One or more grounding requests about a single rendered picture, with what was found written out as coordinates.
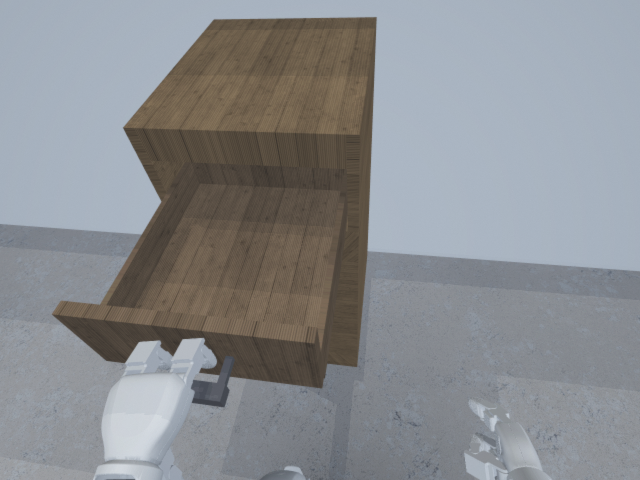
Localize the cabinet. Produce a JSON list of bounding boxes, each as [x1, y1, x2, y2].
[[123, 17, 377, 367]]

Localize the drawer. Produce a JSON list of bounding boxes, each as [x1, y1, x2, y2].
[[52, 162, 348, 388]]

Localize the right robot hand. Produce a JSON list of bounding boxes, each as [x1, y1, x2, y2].
[[464, 397, 543, 480]]

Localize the robot left forearm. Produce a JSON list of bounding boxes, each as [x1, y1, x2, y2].
[[93, 459, 163, 480]]

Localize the left robot hand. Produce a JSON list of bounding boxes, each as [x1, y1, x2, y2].
[[101, 338, 217, 480]]

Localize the left robot shin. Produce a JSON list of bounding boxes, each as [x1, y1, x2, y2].
[[284, 466, 303, 475]]

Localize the handle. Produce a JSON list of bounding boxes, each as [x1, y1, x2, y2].
[[191, 356, 235, 407]]

